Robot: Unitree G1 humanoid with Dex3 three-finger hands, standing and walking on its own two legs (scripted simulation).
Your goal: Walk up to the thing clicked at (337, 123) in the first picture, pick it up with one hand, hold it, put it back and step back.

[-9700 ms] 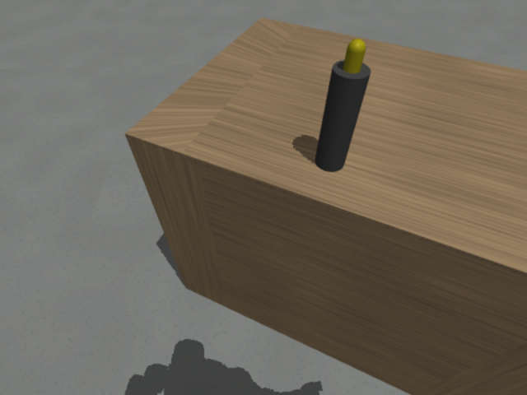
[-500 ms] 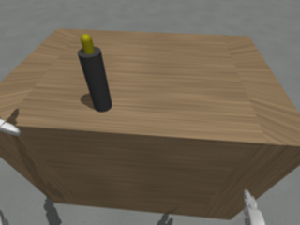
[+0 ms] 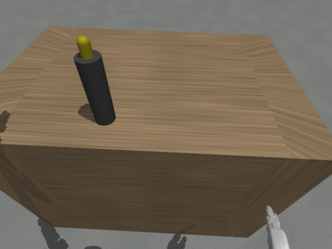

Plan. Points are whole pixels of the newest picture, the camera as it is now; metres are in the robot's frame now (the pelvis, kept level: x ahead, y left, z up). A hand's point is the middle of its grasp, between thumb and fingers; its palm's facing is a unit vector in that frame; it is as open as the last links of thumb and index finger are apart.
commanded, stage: go down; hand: left
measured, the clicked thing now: (95, 84) +0.47 +0.19 +0.16
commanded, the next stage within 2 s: approach in 1.36 s
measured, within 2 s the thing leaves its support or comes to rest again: neither
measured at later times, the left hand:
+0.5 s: hand out of the picture +0.37 +0.38 +0.21, palm faces +0.15 -0.99 -0.01, open 17.7 cm
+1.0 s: hand out of the picture +0.38 +0.39 +0.22, palm faces +0.16 -0.99 +0.00, open 17.7 cm
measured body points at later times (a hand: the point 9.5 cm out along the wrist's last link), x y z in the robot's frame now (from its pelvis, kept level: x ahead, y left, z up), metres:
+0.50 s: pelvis +0.01 +0.00 +0.00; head +0.02 +0.01 +0.45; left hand +0.35 +0.43 +0.22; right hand +0.16 -0.25 -0.07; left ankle -0.01 +0.14 -0.73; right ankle +0.01 -0.15 -0.73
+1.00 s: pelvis +0.00 +0.01 +0.00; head +0.03 +0.02 +0.45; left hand +0.36 +0.44 +0.22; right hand +0.15 -0.26 -0.07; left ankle -0.01 +0.14 -0.73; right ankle +0.01 -0.15 -0.73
